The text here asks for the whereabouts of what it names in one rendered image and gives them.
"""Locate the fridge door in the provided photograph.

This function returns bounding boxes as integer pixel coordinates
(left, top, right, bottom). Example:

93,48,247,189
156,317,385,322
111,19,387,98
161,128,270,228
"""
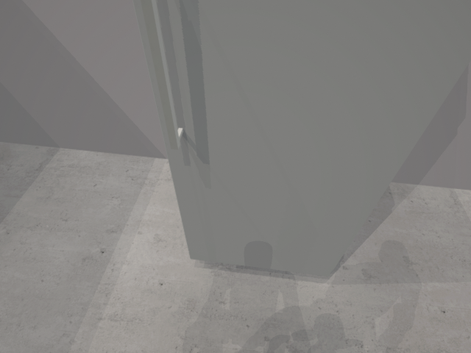
133,0,471,277

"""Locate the handle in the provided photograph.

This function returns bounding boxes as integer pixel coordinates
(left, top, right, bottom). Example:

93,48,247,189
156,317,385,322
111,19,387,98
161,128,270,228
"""
141,0,183,150

